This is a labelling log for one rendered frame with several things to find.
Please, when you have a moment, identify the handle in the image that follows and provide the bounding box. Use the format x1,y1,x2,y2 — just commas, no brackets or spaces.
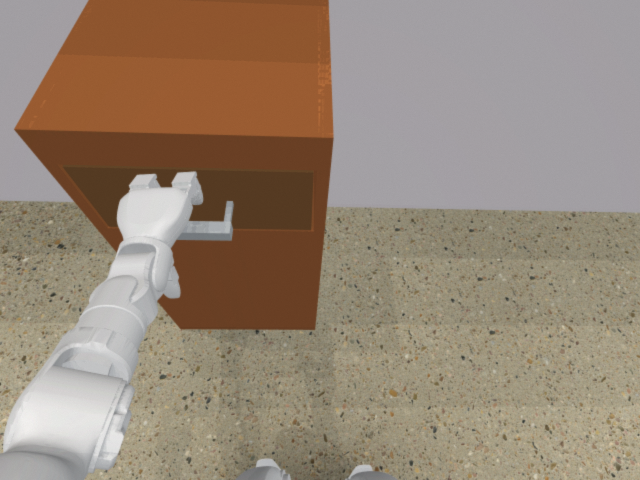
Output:
177,201,234,241

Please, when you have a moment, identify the robot left shin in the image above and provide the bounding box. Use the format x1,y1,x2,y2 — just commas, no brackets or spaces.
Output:
256,458,281,470

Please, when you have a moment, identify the left robot forearm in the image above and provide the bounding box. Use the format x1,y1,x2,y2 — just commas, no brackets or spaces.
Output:
3,236,173,453

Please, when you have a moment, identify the robot shin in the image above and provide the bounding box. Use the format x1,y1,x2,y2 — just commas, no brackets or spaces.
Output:
256,458,281,470
348,465,372,479

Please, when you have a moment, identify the drawer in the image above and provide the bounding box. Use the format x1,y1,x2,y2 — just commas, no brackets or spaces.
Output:
63,165,314,230

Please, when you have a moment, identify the left robot upper arm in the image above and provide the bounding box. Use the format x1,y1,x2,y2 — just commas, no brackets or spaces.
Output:
0,365,135,480

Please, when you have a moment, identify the cabinet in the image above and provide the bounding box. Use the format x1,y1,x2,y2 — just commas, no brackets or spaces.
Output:
14,0,334,330

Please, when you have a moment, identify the robot right shin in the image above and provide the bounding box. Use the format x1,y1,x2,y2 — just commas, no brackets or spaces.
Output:
348,465,372,479

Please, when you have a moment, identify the left robot hand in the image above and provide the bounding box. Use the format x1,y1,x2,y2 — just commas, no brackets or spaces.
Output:
117,171,203,299

